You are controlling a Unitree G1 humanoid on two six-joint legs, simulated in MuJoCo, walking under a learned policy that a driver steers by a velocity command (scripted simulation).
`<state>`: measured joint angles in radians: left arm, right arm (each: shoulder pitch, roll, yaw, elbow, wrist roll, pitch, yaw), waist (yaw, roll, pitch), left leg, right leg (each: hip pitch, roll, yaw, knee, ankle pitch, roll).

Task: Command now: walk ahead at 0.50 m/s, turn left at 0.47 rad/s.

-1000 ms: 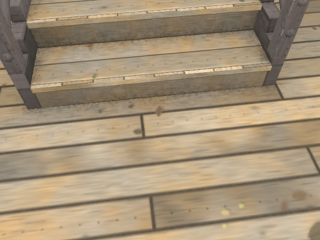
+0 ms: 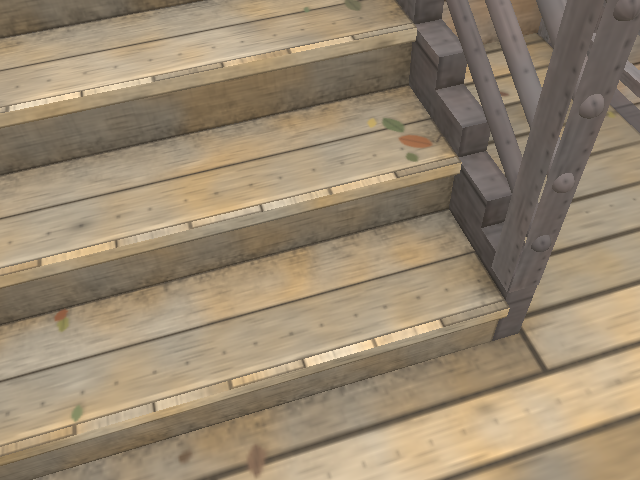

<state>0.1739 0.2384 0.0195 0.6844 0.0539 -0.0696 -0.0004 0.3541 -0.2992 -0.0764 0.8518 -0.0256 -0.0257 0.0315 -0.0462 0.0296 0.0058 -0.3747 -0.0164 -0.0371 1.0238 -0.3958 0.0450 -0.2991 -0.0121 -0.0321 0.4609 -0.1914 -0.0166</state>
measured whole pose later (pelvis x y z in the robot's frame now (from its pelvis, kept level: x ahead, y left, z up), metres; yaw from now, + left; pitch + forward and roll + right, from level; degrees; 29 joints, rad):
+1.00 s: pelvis +0.46 +0.12 +0.00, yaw +25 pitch +1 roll +0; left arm 0.35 0.21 0.02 0.91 0.03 -0.05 0.01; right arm 0.23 -0.21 -0.03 0.78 -0.05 -0.02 0.00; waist 0.00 0.06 -0.01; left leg -0.66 -0.07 -0.05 1.66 -0.39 0.06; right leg -0.23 0.05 -0.08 0.46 -0.25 -0.08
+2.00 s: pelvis +0.94 +0.37 +0.28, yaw +12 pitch +7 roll -4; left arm 0.32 0.22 0.02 0.97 0.04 -0.03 -0.06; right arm 0.27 -0.26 0.00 0.98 -0.09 -0.05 0.12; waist 0.04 0.05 -0.18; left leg -0.84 -0.03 -0.19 1.92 0.06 0.20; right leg -0.61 0.17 -0.04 0.89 -0.41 -0.10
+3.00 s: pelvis +1.46 +0.38 +0.54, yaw -8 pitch +8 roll -3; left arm -0.14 0.11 -0.06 0.78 0.05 0.00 -0.08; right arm 0.53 -0.12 0.00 1.18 -0.06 -0.13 0.15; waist -0.02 0.04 -0.10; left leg -0.18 0.16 -0.04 0.82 -0.06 0.07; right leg -0.95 -0.05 -0.18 1.29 -0.48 -0.09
